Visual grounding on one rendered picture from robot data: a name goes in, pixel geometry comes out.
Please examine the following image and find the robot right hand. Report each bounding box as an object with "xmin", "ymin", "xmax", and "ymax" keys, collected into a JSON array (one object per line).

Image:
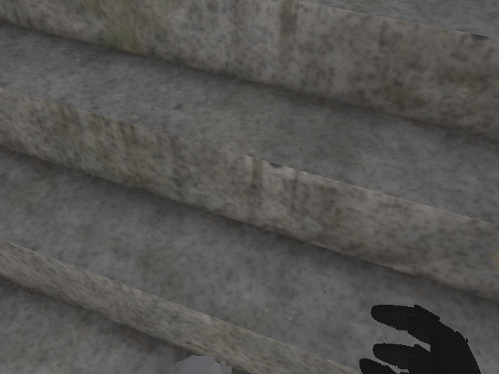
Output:
[{"xmin": 359, "ymin": 305, "xmax": 481, "ymax": 374}]

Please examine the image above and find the left robot thigh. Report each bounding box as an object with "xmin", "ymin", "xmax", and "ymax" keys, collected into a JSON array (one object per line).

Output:
[{"xmin": 175, "ymin": 355, "xmax": 232, "ymax": 374}]

